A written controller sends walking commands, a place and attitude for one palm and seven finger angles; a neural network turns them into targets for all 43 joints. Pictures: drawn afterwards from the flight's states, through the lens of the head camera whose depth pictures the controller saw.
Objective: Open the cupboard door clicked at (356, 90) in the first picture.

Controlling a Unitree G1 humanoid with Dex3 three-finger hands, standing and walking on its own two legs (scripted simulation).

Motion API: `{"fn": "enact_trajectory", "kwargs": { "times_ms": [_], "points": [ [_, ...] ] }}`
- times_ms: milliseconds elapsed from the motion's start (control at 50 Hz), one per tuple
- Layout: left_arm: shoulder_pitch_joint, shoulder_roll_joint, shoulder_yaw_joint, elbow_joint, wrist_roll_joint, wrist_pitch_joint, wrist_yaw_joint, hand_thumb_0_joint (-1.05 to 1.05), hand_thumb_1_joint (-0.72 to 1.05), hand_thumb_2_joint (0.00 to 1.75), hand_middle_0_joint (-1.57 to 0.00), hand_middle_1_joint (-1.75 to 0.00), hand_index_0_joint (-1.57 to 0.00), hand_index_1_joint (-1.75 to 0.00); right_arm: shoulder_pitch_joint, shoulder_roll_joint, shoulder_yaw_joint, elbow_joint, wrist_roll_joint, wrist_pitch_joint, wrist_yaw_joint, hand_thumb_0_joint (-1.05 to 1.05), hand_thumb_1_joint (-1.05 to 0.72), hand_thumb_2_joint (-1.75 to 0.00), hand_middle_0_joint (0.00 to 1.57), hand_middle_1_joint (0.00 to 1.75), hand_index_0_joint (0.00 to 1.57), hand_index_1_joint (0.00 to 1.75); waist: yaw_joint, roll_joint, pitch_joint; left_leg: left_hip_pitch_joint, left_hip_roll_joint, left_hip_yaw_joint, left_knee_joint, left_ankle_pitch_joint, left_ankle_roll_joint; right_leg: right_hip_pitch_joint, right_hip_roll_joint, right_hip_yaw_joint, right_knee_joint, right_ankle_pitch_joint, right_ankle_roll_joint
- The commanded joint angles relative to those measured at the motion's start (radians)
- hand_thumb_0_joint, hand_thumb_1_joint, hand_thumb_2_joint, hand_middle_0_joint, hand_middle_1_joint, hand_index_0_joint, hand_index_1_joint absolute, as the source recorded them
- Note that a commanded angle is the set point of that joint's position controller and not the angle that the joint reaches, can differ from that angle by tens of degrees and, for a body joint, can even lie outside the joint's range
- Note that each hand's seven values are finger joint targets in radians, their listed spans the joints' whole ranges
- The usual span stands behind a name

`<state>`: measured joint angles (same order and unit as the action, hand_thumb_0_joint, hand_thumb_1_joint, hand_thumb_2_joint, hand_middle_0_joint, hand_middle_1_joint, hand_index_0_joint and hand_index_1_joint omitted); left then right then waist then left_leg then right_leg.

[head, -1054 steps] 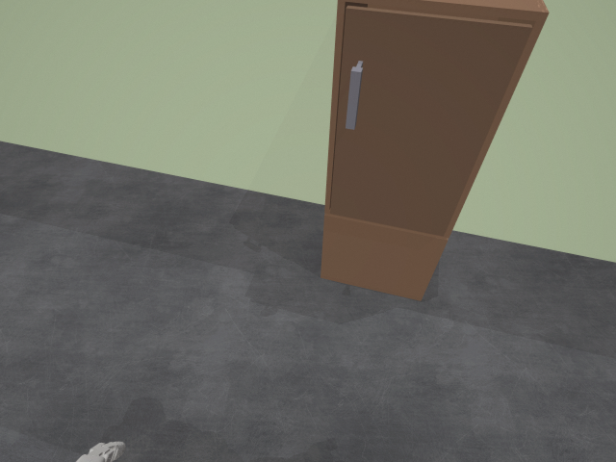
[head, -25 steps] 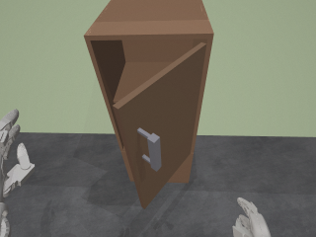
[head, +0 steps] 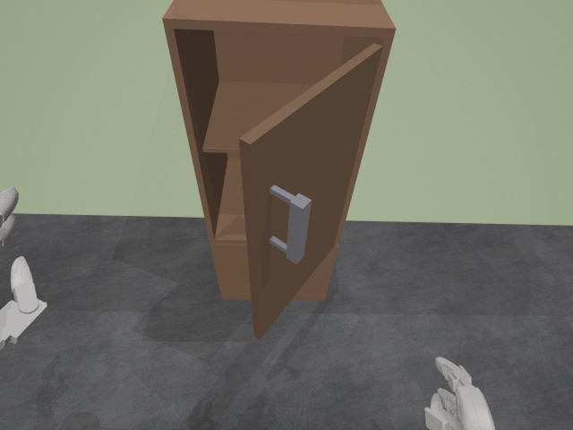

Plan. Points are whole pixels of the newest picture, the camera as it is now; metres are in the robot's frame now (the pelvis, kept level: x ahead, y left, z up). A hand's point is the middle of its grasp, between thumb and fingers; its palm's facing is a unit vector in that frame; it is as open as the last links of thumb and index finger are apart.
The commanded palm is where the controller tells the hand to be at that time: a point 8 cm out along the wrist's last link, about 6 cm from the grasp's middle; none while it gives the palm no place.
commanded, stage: step back with the hand held close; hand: left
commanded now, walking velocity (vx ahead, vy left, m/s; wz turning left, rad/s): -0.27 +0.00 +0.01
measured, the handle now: (286, 225) +0.40 +0.03 +0.05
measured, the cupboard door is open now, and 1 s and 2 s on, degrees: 53 53 53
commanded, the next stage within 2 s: stop stepping back and stand still in 0.52 s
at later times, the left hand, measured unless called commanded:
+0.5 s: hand out of the picture +0.11 +0.30 +0.17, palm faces +0.44 -0.78 -0.44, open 7.4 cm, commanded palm +0.04 +0.33 +0.18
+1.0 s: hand out of the picture +0.02 +0.33 +0.17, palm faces +0.45 -0.83 -0.33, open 7.4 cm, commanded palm -0.07 +0.35 +0.18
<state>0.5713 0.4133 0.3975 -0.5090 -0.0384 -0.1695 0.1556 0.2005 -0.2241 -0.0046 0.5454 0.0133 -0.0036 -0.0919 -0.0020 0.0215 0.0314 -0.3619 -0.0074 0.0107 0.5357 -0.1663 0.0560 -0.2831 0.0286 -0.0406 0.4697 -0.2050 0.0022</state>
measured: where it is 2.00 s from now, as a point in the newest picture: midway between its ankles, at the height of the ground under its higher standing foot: outside the picture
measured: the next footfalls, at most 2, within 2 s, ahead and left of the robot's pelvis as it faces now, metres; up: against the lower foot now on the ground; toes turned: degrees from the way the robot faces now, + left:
right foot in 0.12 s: -0.01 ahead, -0.12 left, +0.00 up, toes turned +5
right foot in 0.74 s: -0.25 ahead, -0.09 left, +0.00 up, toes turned -2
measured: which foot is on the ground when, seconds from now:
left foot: down 0.00-0.72, up 0.74-0.84, down 0.86-1.00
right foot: down 0.00-0.02, up 0.04-0.10, down 0.12-0.42, up 0.44-0.72, down 0.74-0.88, up 0.90-1.00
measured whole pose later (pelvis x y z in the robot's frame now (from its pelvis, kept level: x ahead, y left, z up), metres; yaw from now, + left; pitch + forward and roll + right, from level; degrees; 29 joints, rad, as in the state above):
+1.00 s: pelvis -0.21 +0.05 -0.01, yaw -1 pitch -2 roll -2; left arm 0.39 0.43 0.46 -0.46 -0.06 -0.15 0.16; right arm 0.24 -0.16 0.03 0.68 -0.02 -0.15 -0.07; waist -0.04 -0.06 0.04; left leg -0.36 -0.03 0.04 0.56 -0.17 0.07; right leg -0.35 0.05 0.03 1.00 -0.49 -0.02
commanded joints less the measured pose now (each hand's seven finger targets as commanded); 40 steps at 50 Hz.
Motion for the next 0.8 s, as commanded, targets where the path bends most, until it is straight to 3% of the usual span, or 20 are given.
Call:
{"fn": "enact_trajectory", "kwargs": {
  "times_ms": [0, 100, 140, 200, 220, 300, 340, 380, 420, 440, 500, 620, 640, 660, 680, 700, 720, 740, 760, 780],
  "points": [
    [-0.044, 0.180, 0.160, -0.214, 0.021, -0.084, 0.023, 0.00, 0.90, 0.90, -0.20, -0.30, -0.20, -0.30, -0.108, -0.152, -0.049, -0.166, -0.007, -0.078, -0.014, 0.00, -0.90, -0.90, 0.20, 0.30, 0.20, 0.30, 0.012, 0.188, -0.069, -0.353, 0.210, -0.276, -0.384, -0.545, 0.056, 0.292, 0.020, 0.042, 0.179, -0.092, 0.011],
    [-0.039, 0.189, 0.181, -0.235, 0.022, -0.097, 0.014, 0.00, 0.90, 0.90, -0.20, -0.30, -0.20, -0.30, -0.098, -0.137, -0.053, -0.154, -0.018, -0.113, -0.004, 0.00, -0.90, -0.90, 0.20, 0.30, 0.20, 0.30, 0.013, 0.152, -0.099, -0.321, 0.201, -0.256, -0.330, -0.482, 0.060, 0.295, 0.027, 0.065, 0.160, -0.079, -0.003],
    [-0.032, 0.168, 0.159, -0.225, 0.011, -0.101, 0.006, 0.00, 0.90, 0.90, -0.20, -0.30, -0.20, -0.30, -0.094, -0.126, -0.050, -0.135, -0.019, -0.120, 0.005, 0.00, -0.90, -0.90, 0.20, 0.30, 0.20, 0.30, 0.004, 0.099, -0.069, -0.233, 0.152, -0.212, -0.277, -0.423, 0.023, 0.190, 0.003, 0.095, 0.028, -0.142, -0.026],
    [-0.064, 0.160, 0.114, -0.247, -0.017, -0.114, 0.011, 0.00, 0.90, 0.90, -0.20, -0.30, -0.20, -0.30, -0.078, -0.106, -0.050, -0.087, -0.006, -0.126, 0.017, 0.00, -0.90, -0.90, 0.20, 0.30, 0.20, 0.30, -0.010, -0.056, -0.190, 0.167, 0.052, -0.068, -0.029, -0.040, -0.049, -0.053, -0.119, 0.186, -0.111, 0.074, -0.070],
    [-0.056, 0.175, 0.123, -0.241, -0.020, -0.110, 0.015, 0.00, 0.90, 0.90, -0.20, -0.30, -0.20, -0.30, -0.072, -0.113, -0.059, -0.078, 0.001, -0.127, 0.012, 0.00, -0.90, -0.90, 0.20, 0.30, 0.20, 0.30, -0.011, -0.104, -0.224, 0.245, 0.040, -0.056, 0.071, -0.025, -0.050, -0.116, -0.153, 0.209, -0.125, 0.108, -0.078],
    [-0.064, 0.208, 0.145, -0.234, -0.015, -0.105, 0.022, 0.00, 0.90, 0.90, -0.20, -0.30, -0.20, -0.30, -0.101, -0.102, -0.054, -0.067, -0.007, -0.116, 0.001, 0.00, -0.90, -0.90, 0.20, 0.30, 0.20, 0.30, -0.018, -0.095, -0.135, 0.222, 0.009, -0.046, 0.200, -0.076, -0.062, -0.233, -0.231, 0.241, -0.165, 0.129, -0.113],
    [-0.084, 0.223, 0.156, -0.249, -0.015, -0.102, 0.018, 0.00, 0.90, 0.90, -0.20, -0.30, -0.20, -0.30, -0.116, -0.101, -0.042, -0.079, -0.008, -0.109, -0.007, 0.00, -0.90, -0.90, 0.20, 0.30, 0.20, 0.30, -0.014, -0.024, -0.087, 0.179, 0.048, -0.087, 0.021, 0.069, -0.056, -0.189, -0.145, 0.159, -0.074, 0.155, -0.065],
    [-0.100, 0.234, 0.173, -0.258, -0.018, -0.110, 0.010, 0.00, 0.90, 0.90, -0.20, -0.30, -0.20, -0.30, -0.138, -0.123, -0.042, -0.093, -0.011, -0.118, -0.012, 0.00, -0.90, -0.90, 0.20, 0.30, 0.20, 0.30, 0.008, 0.179, -0.096, 0.057, 0.191, -0.246, -0.232, 0.115, 0.000, -0.043, 0.033, 0.056, 0.119, -0.033, 0.007],
    [-0.102, 0.232, 0.199, -0.236, -0.009, -0.128, 0.003, 0.00, 0.90, 0.90, -0.20, -0.30, -0.20, -0.30, -0.134, -0.133, -0.054, -0.091, -0.036, -0.148, -0.009, 0.00, -0.90, -0.90, 0.20, 0.30, 0.20, 0.30, 0.010, 0.281, -0.115, -0.198, 0.351, -0.461, -0.506, -0.424, 0.071, 0.150, 0.105, 0.094, 0.514, -0.316, 0.009],
    [-0.118, 0.225, 0.206, -0.232, -0.003, -0.125, 0.007, 0.00, 0.90, 0.90, -0.20, -0.30, -0.20, -0.30, -0.128, -0.124, -0.053, -0.081, -0.048, -0.151, -0.003, 0.00, -0.90, -0.90, 0.20, 0.30, 0.20, 0.30, 0.009, 0.246, -0.108, -0.282, 0.363, -0.464, -0.533, -0.537, 0.072, 0.174, 0.095, 0.111, 0.618, -0.297, 0.001],
    [-0.085, 0.186, 0.154, -0.257, -0.015, -0.114, 0.007, 0.00, 0.90, 0.90, -0.20, -0.30, -0.20, -0.30, -0.137, -0.114, -0.066, -0.088, -0.025, -0.154, 0.019, 0.00, -0.90, -0.90, 0.20, 0.30, 0.20, 0.30, 0.032, 0.144, -0.194, -0.065, 0.274, -0.248, -0.440, -0.349, 0.029, 0.091, 0.080, 0.053, 0.551, -0.290, -0.013],
    [-0.022, 0.181, 0.122, -0.289, -0.050, -0.080, 0.002, 0.00, 0.90, 0.90, -0.20, -0.30, -0.20, -0.30, -0.096, -0.093, -0.046, -0.070, -0.024, -0.156, 0.041, 0.00, -0.90, -0.90, 0.20, 0.30, 0.20, 0.30, 0.020, 0.237, -0.256, 0.087, 0.177, -0.096, -0.470, -0.269, -0.106, 0.156, 0.107, -0.089, 0.144, -0.406, -0.048],
    [-0.020, 0.197, 0.133, -0.296, -0.051, -0.084, 0.001, 0.00, 0.90, 0.90, -0.20, -0.30, -0.20, -0.30, -0.084, -0.091, -0.048, -0.063, -0.024, -0.156, 0.042, 0.00, -0.90, -0.90, 0.20, 0.30, 0.20, 0.30, 0.021, 0.216, -0.258, 0.146, 0.139, -0.053, -0.403, -0.234, -0.147, 0.142, 0.097, -0.093, -0.032, -0.406, -0.065],
    [-0.017, 0.227, 0.154, -0.300, -0.050, -0.090, 0.004, 0.00, 0.90, 0.90, -0.20, -0.30, -0.20, -0.30, -0.063, -0.085, -0.045, -0.050, -0.018, -0.153, 0.039, 0.00, -0.90, -0.90, 0.20, 0.30, 0.20, 0.30, 0.013, 0.084, -0.257, 0.244, 0.059, 0.039, -0.170, -0.161, -0.166, 0.039, 0.002, -0.017, -0.223, -0.375, -0.107],
    [-0.027, 0.250, 0.166, -0.307, -0.043, -0.089, 0.008, 0.00, 0.90, 0.90, -0.20, -0.30, -0.20, -0.30, -0.063, -0.086, -0.044, -0.035, -0.011, -0.143, 0.033, 0.00, -0.90, -0.90, 0.20, 0.30, 0.20, 0.30, 0.002, -0.131, -0.190, 0.318, 0.006, 0.031, 0.200, -0.115, -0.152, -0.234, -0.191, 0.186, -0.336, -0.365, -0.160],
    [-0.059, 0.298, 0.211, -0.364, -0.047, -0.092, 0.015, 0.00, 0.90, 0.90, -0.20, -0.30, -0.20, -0.30, -0.088, -0.089, -0.046, -0.022, -0.022, -0.143, 0.028, 0.00, -0.90, -0.90, 0.20, 0.30, 0.20, 0.30, 0.020, -0.186, -0.155, 0.234, -0.028, -0.027, 0.470, -0.141, -0.123, -0.346, -0.339, 0.329, -0.382, -0.324, -0.234],
    [-0.085, 0.307, 0.221, -0.408, -0.057, -0.096, 0.020, 0.00, 0.90, 0.90, -0.20, -0.30, -0.20, -0.30, -0.092, -0.088, -0.036, -0.031, -0.033, -0.142, 0.027, 0.00, -0.90, -0.90, 0.20, 0.30, 0.20, 0.30, 0.007, -0.121, -0.132, 0.075, 0.001, -0.071, 0.599, -0.165, -0.109, -0.260, -0.392, 0.272, -0.330, -0.170, -0.263],
    [-0.098, 0.344, 0.256, -0.374, -0.052, -0.089, 0.014, 0.00, 0.90, 0.90, -0.20, -0.30, -0.20, -0.30, -0.089, -0.089, -0.022, -0.050, -0.040, -0.136, 0.044, 0.00, -0.90, -0.90, 0.20, 0.30, 0.20, 0.30, -0.008, -0.132, -0.178, 0.014, 0.052, -0.102, 0.630, -0.135, -0.109, -0.185, -0.400, 0.242, -0.263, -0.096, -0.259],
    [-0.150, 0.221, 0.158, -0.281, -0.043, -0.074, -0.010, 0.00, 0.90, 0.90, -0.20, -0.30, -0.20, -0.30, -0.065, -0.075, -0.027, -0.040, -0.009, -0.139, 0.030, 0.00, -0.90, -0.90, 0.20, 0.30, 0.20, 0.30, -0.012, -0.218, -0.133, -0.086, 0.024, -0.068, 0.531, -0.100, -0.090, -0.036, -0.280, 0.153, -0.208, -0.079, -0.193],
    [-0.195, 0.204, 0.145, -0.276, -0.028, -0.059, -0.007, 0.00, 0.90, 0.90, -0.20, -0.30, -0.20, -0.30, -0.122, -0.102, -0.039, -0.064, 0.006, -0.158, 0.014, 0.00, -0.90, -0.90, 0.20, 0.30, 0.20, 0.30, -0.015, -0.201, -0.033, -0.028, 0.066, -0.078, 0.389, -0.090, -0.064, -0.075, -0.268, 0.182, -0.180, 0.000, -0.165]
  ]
}}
